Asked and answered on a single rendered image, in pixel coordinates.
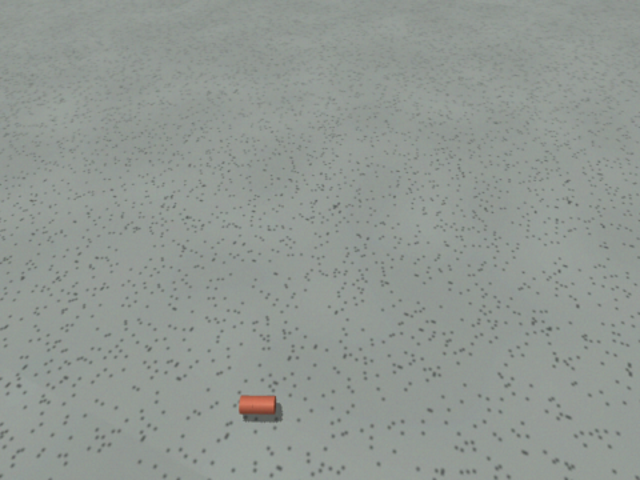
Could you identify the can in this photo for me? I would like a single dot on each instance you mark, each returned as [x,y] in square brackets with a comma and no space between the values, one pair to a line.
[257,405]

